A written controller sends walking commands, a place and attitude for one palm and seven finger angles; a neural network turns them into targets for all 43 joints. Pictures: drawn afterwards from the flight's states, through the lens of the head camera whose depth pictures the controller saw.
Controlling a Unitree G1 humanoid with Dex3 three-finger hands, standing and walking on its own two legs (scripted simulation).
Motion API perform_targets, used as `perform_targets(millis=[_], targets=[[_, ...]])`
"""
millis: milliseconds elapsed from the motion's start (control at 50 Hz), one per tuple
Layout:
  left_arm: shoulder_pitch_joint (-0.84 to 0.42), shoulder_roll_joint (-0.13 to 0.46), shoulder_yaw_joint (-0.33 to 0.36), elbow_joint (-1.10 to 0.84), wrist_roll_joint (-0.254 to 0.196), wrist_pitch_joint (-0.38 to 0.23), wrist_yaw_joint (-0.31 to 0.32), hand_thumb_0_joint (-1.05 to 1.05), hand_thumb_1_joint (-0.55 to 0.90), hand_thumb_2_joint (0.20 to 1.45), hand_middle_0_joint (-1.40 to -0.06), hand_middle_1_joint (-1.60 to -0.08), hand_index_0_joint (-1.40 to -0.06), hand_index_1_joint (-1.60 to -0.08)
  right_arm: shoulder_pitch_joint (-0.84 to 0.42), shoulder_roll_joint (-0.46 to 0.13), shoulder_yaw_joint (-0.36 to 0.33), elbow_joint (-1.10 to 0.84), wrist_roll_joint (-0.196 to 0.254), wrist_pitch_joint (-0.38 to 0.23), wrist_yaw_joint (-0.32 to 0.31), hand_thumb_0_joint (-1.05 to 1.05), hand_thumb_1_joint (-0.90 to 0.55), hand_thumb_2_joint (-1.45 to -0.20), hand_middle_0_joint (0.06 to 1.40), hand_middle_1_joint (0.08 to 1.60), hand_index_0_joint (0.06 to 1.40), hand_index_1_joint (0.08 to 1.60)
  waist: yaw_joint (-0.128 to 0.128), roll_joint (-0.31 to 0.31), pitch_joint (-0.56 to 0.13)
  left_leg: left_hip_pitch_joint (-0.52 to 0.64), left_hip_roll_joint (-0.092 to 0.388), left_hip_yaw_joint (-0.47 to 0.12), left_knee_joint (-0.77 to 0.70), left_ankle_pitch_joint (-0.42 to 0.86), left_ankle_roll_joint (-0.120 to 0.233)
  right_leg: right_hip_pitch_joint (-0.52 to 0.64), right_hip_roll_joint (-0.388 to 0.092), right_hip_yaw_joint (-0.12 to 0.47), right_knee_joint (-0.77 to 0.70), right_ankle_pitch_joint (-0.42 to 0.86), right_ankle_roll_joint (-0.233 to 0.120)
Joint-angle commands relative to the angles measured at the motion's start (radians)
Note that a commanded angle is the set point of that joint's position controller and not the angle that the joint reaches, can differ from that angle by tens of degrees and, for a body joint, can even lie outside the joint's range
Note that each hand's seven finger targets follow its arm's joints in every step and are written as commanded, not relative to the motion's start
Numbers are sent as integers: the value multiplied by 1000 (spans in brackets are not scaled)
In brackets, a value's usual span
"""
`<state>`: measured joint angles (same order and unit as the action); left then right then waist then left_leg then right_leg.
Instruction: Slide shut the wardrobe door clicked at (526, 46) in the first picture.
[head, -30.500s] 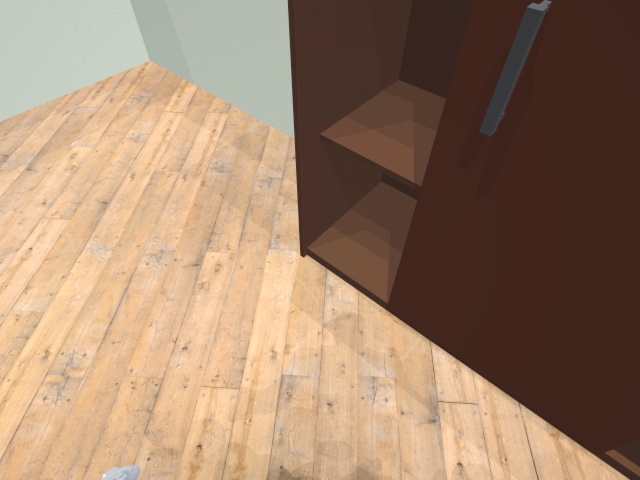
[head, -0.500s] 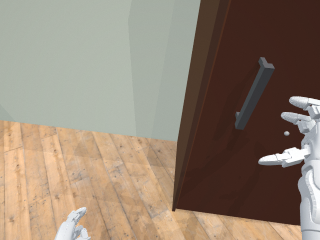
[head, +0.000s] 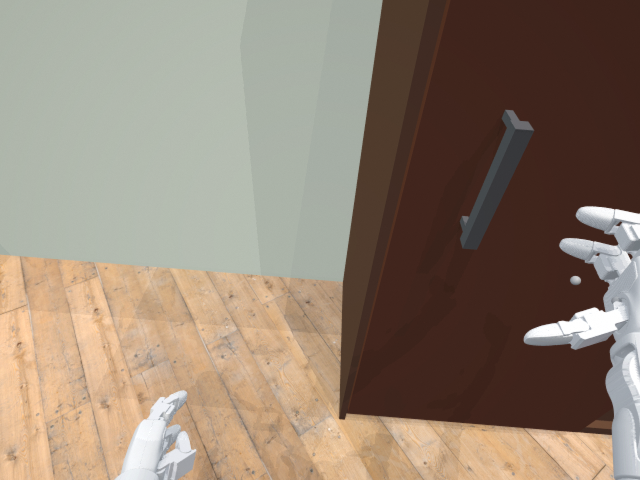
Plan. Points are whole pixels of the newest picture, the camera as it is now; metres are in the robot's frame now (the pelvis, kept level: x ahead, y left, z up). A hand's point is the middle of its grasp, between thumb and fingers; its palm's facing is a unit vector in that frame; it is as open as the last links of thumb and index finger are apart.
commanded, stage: slip the hand off the handle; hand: right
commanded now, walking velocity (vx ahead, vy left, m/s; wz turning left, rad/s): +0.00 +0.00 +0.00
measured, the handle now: (488, 184) +0.45 -0.22 +0.17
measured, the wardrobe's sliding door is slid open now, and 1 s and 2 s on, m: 0.00 0.00 0.00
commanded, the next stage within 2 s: draw the hand back to the body in 0.08 s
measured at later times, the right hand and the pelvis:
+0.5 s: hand (584, 297) +0.26 -0.26 +0.17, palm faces +0.13 +0.99 -0.03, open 14.7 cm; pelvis +0.01 +0.00 +0.00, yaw +1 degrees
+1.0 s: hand (630, 346) +0.22 -0.29 +0.16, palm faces +0.47 +0.85 -0.25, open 12.8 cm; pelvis +0.00 -0.02 +0.01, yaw +0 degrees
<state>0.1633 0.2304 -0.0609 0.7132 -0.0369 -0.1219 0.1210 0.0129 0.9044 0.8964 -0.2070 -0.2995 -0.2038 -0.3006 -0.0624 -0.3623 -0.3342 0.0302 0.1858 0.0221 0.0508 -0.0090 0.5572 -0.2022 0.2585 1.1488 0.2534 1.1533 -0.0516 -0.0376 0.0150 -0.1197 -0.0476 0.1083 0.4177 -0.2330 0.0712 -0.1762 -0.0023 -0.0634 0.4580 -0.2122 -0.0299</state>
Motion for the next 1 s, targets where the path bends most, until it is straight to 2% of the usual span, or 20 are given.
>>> perform_targets(millis=[0, 40, 60, 160, 180, 200, 240, 300, 320, 480, 560, 680, 700, 720, 740, 760, 780, 820, 940, 980], targets=[[-117, 129, 53, -145, -4, -68, 9, 0, 900, 900, -200, -300, -200, -300, -263, -233, -83, -217, 15, -88, 12, 0, 550, -200, 250, 1150, 250, 1150, 14, -12, -171, -27, 46, -122, -66, 107, -54, 59, -10, 78, -47, 97, -1], [-114, 137, 57, -143, -6, -69, 8, 0, 900, 900, -200, -300, -200, -300, -237, -259, -121, -184, 31, -91, 23, 0, 550, -200, 250, 1150, 250, 1150, 8, 42, -164, -18, 55, -136, -56, 128, -64, 26, -10, 75, -35, 90, -3], [-115, 139, 61, -142, -6, -67, 9, 0, 900, 900, -200, -300, -200, -300, -227, -284, -151, -184, 36, -92, 26, 0, 550, -200, 250, 1150, 250, 1150, 1, 43, -178, -12, 57, -138, -50, 135, -66, 20, -8, 74, -31, 90, -4], [-115, 136, 64, -143, -8, -69, 2, 0, 900, 900, -200, -300, -200, -300, -193, -292, -182, -194, 49, -97, 26, 0, 550, -200, 250, 1150, 250, 1150, -7, -8, -190, -1, 80, -174, -22, 198, -78, -12, -7, 70, 2, 91, 2], [-113, 137, 66, -144, -6, -69, 1, 0, 900, 900, -200, -300, -200, -300, -189, -293, -186, -200, 49, -99, 27, 0, 550, -200, 250, 1150, 250, 1150, -4, 15, -189, 5, 88, -187, -14, 223, -86, -24, -10, 69, 16, 92, 3], [-122, 163, 65, -143, -36, -67, 8, 0, 900, 900, -200, -300, -200, -300, -145, -298, -192, -110, 152, 4, 115, 0, 550, -200, 250, 1150, 250, 1150, -2, 17, -237, 87, 107, -224, -34, 240, -107, -21, -16, 82, 1, 67, 3], [-159, 148, 58, -178, -49, -72, 21, 0, 900, 900, -200, -300, -200, -300, -234, -339, -206, -246, 177, 85, 181, 0, 550, -200, 250, 1150, 250, 1150, -13, -23, -253, 105, 112, -240, -40, 283, -124, 3, -18, 82, 13, 98, 1], [-162, 155, 46, -191, -52, -84, 25, 0, 900, 900, -200, -300, -200, -300, -217, -334, -199, -253, 198, 151, 247, 0, 550, -200, 250, 1150, 250, 1150, 3, -18, -202, 65, 109, -235, -30, 357, -142, 14, -24, 96, 25, 138, -3], [-155, 157, 49, -200, -52, -86, 22, 0, 900, 900, -200, -300, -200, -300, -181, -348, -221, -261, 201, 159, 256, 0, 550, -200, 250, 1150, 250, 1150, -4, -19, -196, 53, 105, -233, -30, 352, -143, 14, -23, 98, 28, 142, -3], [-150, 155, 52, -231, -50, -88, 3, 0, 900, 900, -200, -300, -200, -300, -24, -260, -208, -297, 217, 165, 204, 0, 550, -200, 250, 1150, 250, 1150, -10, 27, -108, -38, 72, -177, -52, 185, -109, 27, -27, 99, 4, 109, 4], [-161, 146, 45, -236, -51, -94, 11, 0, 900, 900, -200, -300, -200, -300, -121, -222, -123, -397, 190, 172, 187, 0, 550, -200, 250, 1150, 250, 1150, 5, -63, -96, -72, 38, -122, -71, 55, -62, 84, -26, 111, -50, 79, 5], [-157, 138, 30, -217, -34, -112, 21, 0, 900, 900, -200, -300, -200, -300, -111, -226, -111, -486, 172, 141, 166, 0, 369, -287, 244, 1044, 244, 1044, 0, -62, -121, -37, 19, -91, -90, 46, -43, 124, -24, 130, -96, 76, 11], [-154, 129, 48, -228, 19, -128, -2, 0, 900, 900, -200, -300, -200, -300, -124, -334, -174, -577, 27, 37, -15, 0, 332, -305, 242, 1023, 242, 1023, -19, -87, -30, -49, 41, -125, -143, -2, -36, 67, -16, 118, -100, 22, 19], [-131, 125, 48, -190, 31, -126, -15, 0, 900, 900, -200, -300, -200, -300, 36, -210, -121, -461, 9, 6, -81, 0, 296, -322, 241, 1001, 241, 1001, -4, -51, -4, -41, 47, -102, -139, -20, -32, 45, -19, 119, -118, -12, 27], [-126, 119, 45, -190, 28, -119, -26, 0, 900, 900, -200, -300, -200, -300, 135, -148, -81, -420, 2, -8, -103, 0, 260, -340, 240, 980, 240, 980, -2, 0, 21, -41, 42, -97, -138, -28, -32, 34, -25, 124, -137, -33, 29], [-123, 115, 50, -190, 25, -106, -33, 0, 900, 900, -200, -300, -200, -300, 164, -138, -69, -443, -12, -28, -118, 0, 224, -357, 239, 959, 239, 959, -5, -3, -3, -19, 38, -100, -142, -30, -33, 53, -29, 121, -151, -42, 26], [-123, 117, 56, -192, 26, -98, -37, 0, 900, 900, -200, -300, -200, -300, 173, -142, -64, -477, -22, -50, -131, 0, 188, -375, 237, 938, 237, 938, -9, 9, -32, 11, 35, -102, -146, -23, -32, 65, -29, 115, -156, -36, 21], [-123, 117, 58, -192, 29, -94, -41, 0, 900, 900, -200, -300, -200, -300, 129, -158, -59, -529, -46, -92, -157, 0, 115, -410, 235, 895, 235, 895, -4, -47, -62, 29, 34, -105, -147, -14, -35, 87, -30, 109, -170, -45, 21], [-124, 119, 67, -179, 36, -88, -42, 0, 900, 900, -200, -300, -200, -300, 144, -153, -42, -553, -91, -155, -199, 0, -102, -515, 227, 767, 227, 767, -1, -71, -57, 55, 25, -100, -159, 6, -34, 109, -32, 120, -200, -37, 24], [-126, 122, 72, -173, 39, -84, -42, 0, 900, 900, -200, -300, -200, -300, 171, -163, -53, -555, -95, -164, -203, 0, -175, -550, 225, 725, 225, 725, -3, -39, -54, 68, 24, -102, -165, 20, -34, 109, -30, 117, -192, -7, 22]])
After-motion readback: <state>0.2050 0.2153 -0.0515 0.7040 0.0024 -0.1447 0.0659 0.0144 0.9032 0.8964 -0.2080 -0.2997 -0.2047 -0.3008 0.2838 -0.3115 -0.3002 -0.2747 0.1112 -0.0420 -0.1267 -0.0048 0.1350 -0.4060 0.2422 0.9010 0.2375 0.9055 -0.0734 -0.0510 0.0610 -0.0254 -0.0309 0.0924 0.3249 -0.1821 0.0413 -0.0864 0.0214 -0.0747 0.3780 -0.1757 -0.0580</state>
